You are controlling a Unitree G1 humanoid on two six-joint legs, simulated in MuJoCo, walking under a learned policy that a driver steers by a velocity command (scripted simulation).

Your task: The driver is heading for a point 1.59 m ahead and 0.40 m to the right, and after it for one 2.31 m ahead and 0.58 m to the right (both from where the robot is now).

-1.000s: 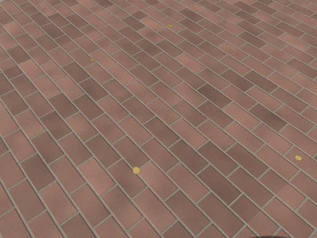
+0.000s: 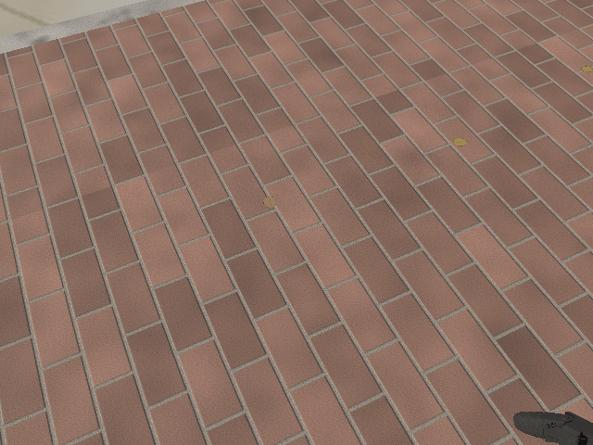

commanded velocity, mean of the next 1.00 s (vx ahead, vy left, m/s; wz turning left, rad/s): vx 0.04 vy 0.00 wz -0.42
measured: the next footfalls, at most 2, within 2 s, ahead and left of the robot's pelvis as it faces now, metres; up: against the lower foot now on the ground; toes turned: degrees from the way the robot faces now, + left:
left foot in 0.02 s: +0.18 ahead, +0.12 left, +0.00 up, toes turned -4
right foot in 0.44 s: +0.08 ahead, -0.13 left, +0.00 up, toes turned -20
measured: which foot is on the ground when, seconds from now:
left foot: up 0.00-0.00, down 0.02-0.44, up 0.46-0.86, down 0.88-1.00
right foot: down 0.00-0.04, up 0.06-0.42, down 0.44-1.00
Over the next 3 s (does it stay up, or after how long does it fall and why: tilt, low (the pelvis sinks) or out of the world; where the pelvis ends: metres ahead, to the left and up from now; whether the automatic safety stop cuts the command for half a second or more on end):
stays up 0.63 -0.15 0.01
